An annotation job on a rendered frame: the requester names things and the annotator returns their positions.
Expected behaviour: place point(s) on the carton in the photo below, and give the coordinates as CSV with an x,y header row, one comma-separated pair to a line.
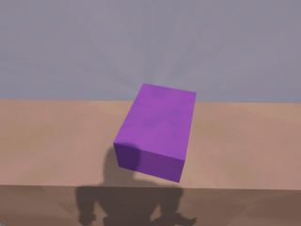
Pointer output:
x,y
153,138

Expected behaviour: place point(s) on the pedestal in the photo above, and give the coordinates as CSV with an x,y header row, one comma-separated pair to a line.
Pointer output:
x,y
58,167

